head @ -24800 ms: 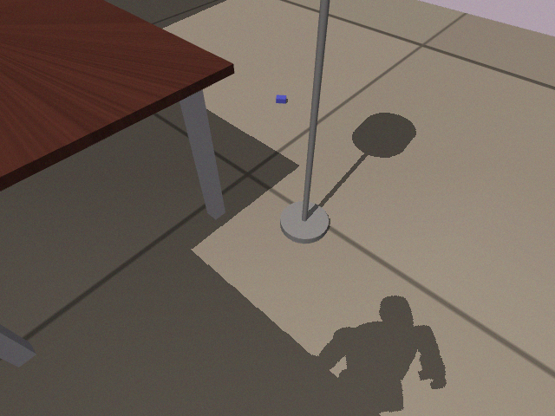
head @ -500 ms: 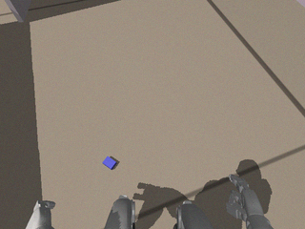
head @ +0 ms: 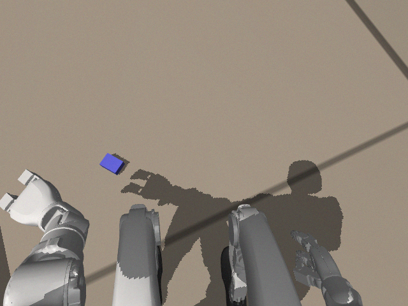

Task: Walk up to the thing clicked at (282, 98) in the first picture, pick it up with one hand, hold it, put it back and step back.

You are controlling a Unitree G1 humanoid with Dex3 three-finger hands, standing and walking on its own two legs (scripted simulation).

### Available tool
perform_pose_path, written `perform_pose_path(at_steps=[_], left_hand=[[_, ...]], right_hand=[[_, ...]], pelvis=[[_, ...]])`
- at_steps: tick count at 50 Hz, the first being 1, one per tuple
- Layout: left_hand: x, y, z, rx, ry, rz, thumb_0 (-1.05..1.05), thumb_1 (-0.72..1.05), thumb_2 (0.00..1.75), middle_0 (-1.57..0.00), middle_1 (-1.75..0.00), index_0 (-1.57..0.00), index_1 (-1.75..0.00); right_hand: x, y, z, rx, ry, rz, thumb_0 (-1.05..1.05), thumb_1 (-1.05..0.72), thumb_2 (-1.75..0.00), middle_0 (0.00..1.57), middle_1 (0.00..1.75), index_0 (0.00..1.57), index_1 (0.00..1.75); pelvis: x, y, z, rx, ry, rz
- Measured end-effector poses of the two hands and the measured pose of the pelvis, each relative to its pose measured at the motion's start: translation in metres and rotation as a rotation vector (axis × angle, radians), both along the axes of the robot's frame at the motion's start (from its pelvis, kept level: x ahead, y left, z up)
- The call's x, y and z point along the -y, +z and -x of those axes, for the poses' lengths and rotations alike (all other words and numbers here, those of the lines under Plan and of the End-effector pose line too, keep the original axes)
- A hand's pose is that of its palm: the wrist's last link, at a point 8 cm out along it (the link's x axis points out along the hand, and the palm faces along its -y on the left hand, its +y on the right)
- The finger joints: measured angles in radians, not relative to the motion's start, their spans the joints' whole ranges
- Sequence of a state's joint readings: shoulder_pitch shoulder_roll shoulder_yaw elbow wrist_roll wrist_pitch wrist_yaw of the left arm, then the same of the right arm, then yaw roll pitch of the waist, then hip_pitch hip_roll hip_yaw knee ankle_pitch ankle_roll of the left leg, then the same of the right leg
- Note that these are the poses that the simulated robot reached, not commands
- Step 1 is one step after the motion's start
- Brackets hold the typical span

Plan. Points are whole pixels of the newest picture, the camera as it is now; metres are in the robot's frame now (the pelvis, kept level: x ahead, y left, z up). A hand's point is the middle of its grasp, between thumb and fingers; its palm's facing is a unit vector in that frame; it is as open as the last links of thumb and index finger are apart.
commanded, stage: rise first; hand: left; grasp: from above
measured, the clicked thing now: (112, 164) +0.50 +0.29 -0.47
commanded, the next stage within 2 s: none
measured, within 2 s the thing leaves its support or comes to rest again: neither
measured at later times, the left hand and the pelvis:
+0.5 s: hand (81, 184) +0.38 +0.32 -0.28, palm faces -0.17 -0.38 -0.91, open 13.8 cm; pelvis -0.02 +0.00 -0.12, yaw -3 degrees
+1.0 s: hand (90, 174) +0.42 +0.32 -0.33, palm faces -0.13 -0.41 -0.90, open 13.9 cm; pelvis -0.01 +0.00 -0.17, yaw -6 degrees
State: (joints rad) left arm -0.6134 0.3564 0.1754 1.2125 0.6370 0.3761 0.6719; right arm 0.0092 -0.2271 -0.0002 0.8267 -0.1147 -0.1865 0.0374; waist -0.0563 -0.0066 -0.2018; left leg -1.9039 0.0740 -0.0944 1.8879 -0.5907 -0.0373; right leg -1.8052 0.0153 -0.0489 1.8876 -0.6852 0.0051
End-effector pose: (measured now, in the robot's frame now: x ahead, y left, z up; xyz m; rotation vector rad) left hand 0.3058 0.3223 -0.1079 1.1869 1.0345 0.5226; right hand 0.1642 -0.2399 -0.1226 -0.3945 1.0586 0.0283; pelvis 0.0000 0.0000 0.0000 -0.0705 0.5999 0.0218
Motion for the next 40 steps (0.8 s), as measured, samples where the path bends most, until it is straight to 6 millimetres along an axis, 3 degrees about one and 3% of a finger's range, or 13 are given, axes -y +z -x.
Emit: perform_pose_path(at_steps=[10,20,26,40], left_hand=[[0.005,-0.059,-0.035,-0.002,0.051,0.032,0.00,-0.49,0.97,-0.17,-1.01,-0.16,-1.02],[0.004,-0.099,-0.066,-0.004,0.048,0.075,0.00,-0.51,0.99,-0.14,-1.04,-0.13,-1.05],[0.001,-0.114,-0.081,-0.011,0.025,0.047,0.00,-0.52,0.99,-0.12,-1.06,-0.12,-1.07],[0.004,-0.149,-0.101,-0.001,0.059,0.069,0.00,-0.54,1.01,-0.11,-1.05,-0.11,-1.06]], right_hand=[[0.001,-0.073,0.073,-0.144,-0.044,-0.073,0.01,-0.91,-0.90,0.20,0.30,0.20,0.30],[0.008,-0.108,0.131,-0.265,-0.101,-0.096,0.00,-0.91,-0.90,0.20,0.30,0.20,0.30],[0.013,-0.123,0.143,-0.294,-0.099,-0.102,0.00,-0.92,-0.90,0.20,0.30,0.20,0.30],[0.022,-0.146,0.141,-0.303,-0.035,-0.105,0.00,-0.92,-0.90,0.20,0.30,0.19,0.30]], pelvis=[[-0.003,-0.066,0.018,0.006,-0.024,0.009],[-0.005,-0.108,0.018,0.010,-0.041,0.013],[-0.004,-0.126,0.016,0.012,-0.050,0.010],[-0.001,-0.157,0.015,0.039,-0.073,0.018]])
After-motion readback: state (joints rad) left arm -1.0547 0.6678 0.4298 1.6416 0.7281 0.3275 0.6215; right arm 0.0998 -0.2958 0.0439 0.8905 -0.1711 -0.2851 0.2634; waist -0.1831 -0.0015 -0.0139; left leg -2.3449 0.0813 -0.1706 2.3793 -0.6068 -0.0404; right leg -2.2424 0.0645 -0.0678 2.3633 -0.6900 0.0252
